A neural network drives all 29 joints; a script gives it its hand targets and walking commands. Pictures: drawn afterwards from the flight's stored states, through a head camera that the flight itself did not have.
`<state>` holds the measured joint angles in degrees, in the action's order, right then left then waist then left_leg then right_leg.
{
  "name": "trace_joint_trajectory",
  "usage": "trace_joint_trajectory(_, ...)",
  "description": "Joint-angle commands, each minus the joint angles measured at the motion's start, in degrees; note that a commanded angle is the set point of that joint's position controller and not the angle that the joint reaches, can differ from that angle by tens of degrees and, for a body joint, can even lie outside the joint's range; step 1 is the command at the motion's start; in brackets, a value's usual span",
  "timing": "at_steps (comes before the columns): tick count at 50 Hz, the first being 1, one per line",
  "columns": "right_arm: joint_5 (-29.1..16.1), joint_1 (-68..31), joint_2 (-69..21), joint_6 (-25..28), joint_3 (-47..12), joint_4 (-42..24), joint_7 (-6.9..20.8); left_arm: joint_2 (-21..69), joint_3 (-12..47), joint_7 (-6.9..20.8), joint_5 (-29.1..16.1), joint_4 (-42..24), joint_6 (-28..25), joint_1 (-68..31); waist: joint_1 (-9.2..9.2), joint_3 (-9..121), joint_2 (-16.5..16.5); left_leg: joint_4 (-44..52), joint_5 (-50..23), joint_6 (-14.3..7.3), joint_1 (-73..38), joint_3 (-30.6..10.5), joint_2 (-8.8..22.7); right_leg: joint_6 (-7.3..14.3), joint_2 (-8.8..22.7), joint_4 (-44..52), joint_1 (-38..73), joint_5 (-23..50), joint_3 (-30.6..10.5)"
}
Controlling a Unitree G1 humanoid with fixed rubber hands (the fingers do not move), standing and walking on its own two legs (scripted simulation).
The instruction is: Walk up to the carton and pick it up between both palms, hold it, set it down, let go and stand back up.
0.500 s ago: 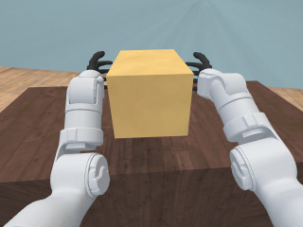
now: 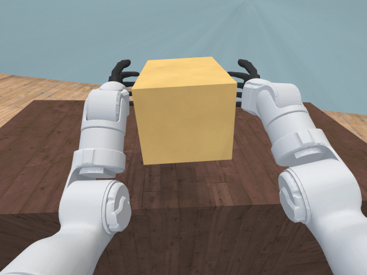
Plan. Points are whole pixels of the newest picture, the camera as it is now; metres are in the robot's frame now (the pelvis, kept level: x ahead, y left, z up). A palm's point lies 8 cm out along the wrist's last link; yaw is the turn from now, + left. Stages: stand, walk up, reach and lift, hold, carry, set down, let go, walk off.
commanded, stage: hold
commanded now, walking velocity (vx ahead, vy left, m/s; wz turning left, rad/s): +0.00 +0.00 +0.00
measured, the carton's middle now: (183, 102) +0.44 -0.01 +0.26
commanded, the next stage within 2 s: none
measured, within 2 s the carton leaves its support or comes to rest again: neither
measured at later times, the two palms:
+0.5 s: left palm (115, 90) +0.38 +0.13 +0.31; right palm (248, 93) +0.36 -0.13 +0.31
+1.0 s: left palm (116, 86) +0.38 +0.13 +0.32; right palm (250, 89) +0.37 -0.14 +0.32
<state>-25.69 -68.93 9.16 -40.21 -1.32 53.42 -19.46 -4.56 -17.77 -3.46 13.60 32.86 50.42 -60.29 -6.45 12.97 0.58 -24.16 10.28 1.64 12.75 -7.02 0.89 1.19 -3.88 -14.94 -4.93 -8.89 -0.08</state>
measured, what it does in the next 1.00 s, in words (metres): stands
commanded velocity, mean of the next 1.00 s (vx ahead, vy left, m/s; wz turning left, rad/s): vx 0.00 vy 0.00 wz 0.00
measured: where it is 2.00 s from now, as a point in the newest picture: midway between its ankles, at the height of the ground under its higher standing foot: outside the picture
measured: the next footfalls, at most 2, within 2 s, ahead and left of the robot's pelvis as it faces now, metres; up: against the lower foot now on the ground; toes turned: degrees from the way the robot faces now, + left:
none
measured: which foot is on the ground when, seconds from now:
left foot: down 0.00-1.00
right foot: down 0.00-1.00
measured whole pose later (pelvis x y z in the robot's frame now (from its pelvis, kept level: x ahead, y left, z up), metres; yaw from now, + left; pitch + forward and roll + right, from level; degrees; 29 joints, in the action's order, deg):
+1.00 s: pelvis +0.00 +0.00 +0.00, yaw -1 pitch -1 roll -2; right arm -24.9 -70.1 9.2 -40.8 -1.6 53.9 -18.9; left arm -4.6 -20.0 -2.9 14.4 34.7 50.1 -62.7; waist -5.0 13.1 -0.4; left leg -23.4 10.2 1.4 11.9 -6.3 0.9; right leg 1.1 -4.0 -14.7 -4.7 -8.7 -1.3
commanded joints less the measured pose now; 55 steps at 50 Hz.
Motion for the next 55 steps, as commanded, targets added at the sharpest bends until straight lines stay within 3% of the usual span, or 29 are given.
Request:
trace_joint_trajectory(1,-9.99,-45.70,-35.66,3.49,-6.66,-21.86,8.86,39.47,18.93,8.13,-11.87,-12.48,-5.81,-48.55,-0.21,20.06,-8.23,1.32,-11.20,2.76,-12.72,2.48,-2.52,-3.26,-1.66,0.66,1.74,9.20,-0.53)
trace_joint_trajectory(3,-10.12,-50.47,-36.89,3.78,-6.58,-24.11,8.97,37.83,16.57,8.17,-11.20,-10.95,-5.95,-49.22,2.07,22.29,-5.41,1.28,-10.09,2.06,-11.61,2.38,-2.47,-3.83,-1.05,0.66,2.02,8.58,-0.80)
trace_joint_trajectory(4,-9.55,-50.07,-35.42,4.11,-6.20,-25.91,8.66,39.46,19.41,8.18,-12.81,-9.38,-5.52,-45.63,0.21,22.83,-6.23,0.60,-10.78,2.85,-11.81,2.11,-2.43,-3.90,-1.57,0.19,1.02,10.12,-0.35)
trace_joint_trajectory(5,-10.70,-50.07,-38.70,4.19,-9.03,-28.03,8.35,38.23,17.50,8.01,-12.82,-12.53,-6.14,-47.67,2.42,25.48,-3.75,0.47,-13.57,1.51,-13.15,2.88,-3.04,-4.10,-1.31,-0.02,4.41,13.45,-0.57)
trace_joint_trajectory(6,-10.26,-47.69,-36.36,3.68,-7.78,-25.45,8.18,37.41,16.54,8.07,-12.04,-8.93,-5.52,-44.63,1.56,22.53,-3.93,0.26,-14.86,1.81,-14.35,2.65,-3.02,-4.30,-1.66,0.88,2.82,13.85,-0.38)
trace_joint_trajectory(8,-10.17,-47.50,-37.23,3.34,-9.66,-26.85,7.93,33.37,12.90,8.68,-11.41,-6.84,-5.42,-42.00,2.81,22.97,1.47,-0.40,-14.95,0.18,-13.71,3.21,-3.62,-5.50,-1.28,0.82,4.82,17.84,-1.36)
trace_joint_trajectory(9,-10.70,-47.67,-37.59,3.38,-11.00,-28.84,7.34,35.64,14.57,8.93,-11.12,-10.31,-5.11,-40.56,2.96,23.83,-0.08,-0.66,-18.04,0.85,-14.22,3.40,-3.58,-5.40,-1.27,0.21,6.44,22.09,-1.18)
trace_joint_trajectory(10,-9.47,-46.45,-35.56,2.90,-7.85,-24.54,7.07,34.81,11.95,9.77,-9.58,-5.35,-4.58,-40.86,1.57,18.41,0.62,0.51,-12.63,0.16,-13.51,3.69,-3.87,-5.48,-1.18,1.98,3.97,15.62,-0.99)
trace_joint_trajectory(12,-9.12,-47.31,-37.27,3.02,-8.61,-26.30,7.25,33.42,12.54,9.62,-10.40,-8.17,-5.17,-44.17,3.18,22.97,1.29,0.17,-13.95,0.07,-14.64,3.69,-3.42,-5.48,-1.18,1.07,4.26,17.08,-0.87)
trace_joint_trajectory(14,-8.65,-42.65,-36.16,2.74,-7.04,-25.91,5.98,35.40,15.84,10.60,-12.02,-8.01,-4.85,-41.47,-1.87,18.10,0.29,-0.10,-13.45,0.90,-13.94,2.94,-3.57,-5.91,-0.82,1.78,3.94,18.98,-1.09)
trace_joint_trajectory(16,-9.73,-45.60,-36.13,2.58,-7.55,-26.00,6.32,33.98,14.69,10.66,-11.30,-9.24,-5.12,-45.45,0.34,20.23,-0.40,0.55,-12.68,0.66,-13.73,3.44,-3.73,-5.35,-1.23,1.12,4.40,17.11,-0.87)
trace_joint_trajectory(20,-9.90,-47.39,-34.96,2.72,-6.43,-24.13,6.91,36.01,15.09,10.53,-10.63,-8.29,-4.58,-44.44,0.72,16.73,-4.55,1.63,-11.34,1.51,-12.89,2.98,-2.64,-4.70,-1.24,1.74,1.41,10.58,-0.49)
trace_joint_trajectory(22,-10.49,-47.14,-35.04,3.48,-7.52,-28.59,7.06,38.20,18.00,10.29,-11.32,-11.58,-4.52,-44.45,-0.15,20.56,-6.08,0.03,-14.70,2.63,-14.18,2.55,-2.44,-3.90,-1.93,0.85,2.90,13.97,-0.44)
trace_joint_trajectory(24,-9.47,-44.20,-33.98,2.87,-6.09,-24.99,7.06,38.15,18.01,10.34,-11.60,-10.86,-4.43,-43.81,-1.29,18.28,-5.82,0.67,-13.27,2.93,-13.89,2.87,-2.82,-4.13,-1.72,1.27,2.63,14.35,-0.35)
trace_joint_trajectory(26,-10.77,-45.48,-35.42,3.39,-7.94,-28.70,7.12,38.60,18.39,10.06,-11.24,-12.65,-4.83,-42.30,-0.22,22.59,-6.98,0.04,-15.88,2.73,-14.13,2.66,-2.82,-4.03,-1.62,0.25,4.27,15.74,-0.19)
trace_joint_trajectory(27,-11.29,-46.83,-36.95,3.66,-10.66,-30.89,7.25,35.78,15.56,9.74,-11.20,-13.06,-4.96,-43.10,2.40,22.68,-3.89,0.44,-16.57,1.50,-14.92,3.47,-3.20,-4.44,-1.76,0.71,5.75,16.83,-0.32)
trace_joint_trajectory(30,-9.29,-41.48,-33.87,2.04,-6.52,-21.92,7.87,37.37,18.26,9.33,-11.05,-13.50,-4.63,-45.58,-0.92,18.82,-7.10,1.42,-12.03,2.78,-13.61,2.48,-2.54,-3.43,-2.10,0.95,2.52,10.87,-0.26)
trace_joint_trajectory(34,-9.72,-44.69,-34.46,3.17,-6.06,-23.46,8.72,39.50,20.58,8.67,-12.49,-15.20,-4.88,-48.74,-0.48,21.19,-8.63,2.01,-9.88,3.67,-13.71,1.93,-1.66,-2.63,-2.03,0.66,1.05,7.96,0.23)
trace_joint_trajectory(35,-9.53,-47.29,-35.61,3.76,-6.52,-26.18,8.73,40.33,21.79,8.88,-13.58,-13.86,-5.31,-49.97,-1.69,22.70,-8.05,1.43,-8.30,3.57,-12.62,1.90,-2.39,-3.29,-1.72,0.50,2.05,8.07,0.15)
trace_joint_trajectory(38,-7.88,-51.02,-34.25,4.06,-6.59,-24.67,9.06,38.02,16.61,8.74,-10.69,-5.62,-5.04,-44.24,1.43,17.60,-5.17,2.88,-5.74,2.32,-11.11,2.17,-2.00,-3.02,-1.48,2.01,-1.11,3.77,-0.11)
trace_joint_trajectory(39,-8.82,-51.71,-37.56,4.49,-8.19,-26.22,9.35,37.27,15.76,8.46,-11.75,-8.93,-5.84,-47.60,3.20,22.33,-3.70,1.64,-9.60,1.17,-12.00,2.58,-2.39,-3.40,-1.70,0.75,0.70,6.98,-0.10)
trace_joint_trajectory(42,-7.07,-46.73,-33.70,3.70,-4.36,-19.20,9.16,39.00,17.83,8.63,-12.14,-4.34,-5.46,-45.13,-0.63,16.58,-6.01,2.50,-4.99,2.26,-10.46,2.53,-2.35,-2.87,-1.72,1.89,-1.69,3.28,-0.32)
trace_joint_trajectory(43,-7.87,-45.35,-34.71,3.38,-5.10,-20.81,9.18,39.09,18.08,8.59,-12.49,-8.25,-5.44,-45.90,0.41,18.86,-5.75,1.97,-9.18,2.79,-11.38,2.42,-1.74,-2.37,-1.96,1.10,0.13,6.93,-0.72)
trace_joint_trajectory(45,-9.51,-44.63,-35.84,3.54,-7.10,-24.16,8.24,39.83,18.34,8.67,-13.57,-10.57,-5.81,-44.94,-0.67,23.71,-4.84,0.69,-13.80,2.06,-14.71,2.52,-2.56,-3.64,-1.64,1.11,2.84,13.15,-0.69)
trace_joint_trajectory(47,-8.36,-46.23,-34.94,2.85,-6.04,-18.82,8.67,35.64,13.94,8.63,-10.55,-5.29,-5.41,-45.14,1.95,16.57,-3.42,2.10,-8.67,1.54,-10.87,3.07,-2.63,-3.67,-1.57,1.80,1.17,7.03,-0.93)
trace_joint_trajectory(50,-8.97,-44.73,-35.84,2.98,-6.60,-20.54,7.99,36.01,13.88,9.55,-10.99,-6.22,-5.16,-43.30,0.88,18.35,-2.76,0.76,-13.52,1.29,-13.15,3.42,-2.98,-4.66,-1.34,1.13,3.12,14.74,-0.86)
trace_joint_trajectory(53,-8.52,-47.21,-34.28,3.38,-5.21,-23.32,7.22,36.43,14.95,10.37,-10.88,-4.56,-5.08,-42.32,-0.36,18.19,-3.41,0.79,-10.77,1.80,-11.06,3.07,-3.10,-4.36,-1.17,1.68,2.90,12.18,-0.86)
trace_joint_trajectory(54,-9.90,-48.85,-35.88,3.25,-7.19,-23.18,7.47,35.60,13.96,10.19,-9.60,-6.07,-4.80,-43.92,1.86,16.77,-2.77,1.05,-11.44,1.03,-10.81,3.32,-3.13,-4.81,-0.92,1.38,3.84,12.75,-1.00)
trace_joint_trajectory(55,-9.88,-46.82,-36.38,3.89,-8.58,-29.13,7.24,38.13,16.88,10.01,-12.16,-11.02,-5.22,-43.45,0.69,23.17,-3.49,-0.34,-16.04,1.76,-13.37,3.13,-3.24,-4.38,-1.25,0.38,6.47,18.78,-0.76)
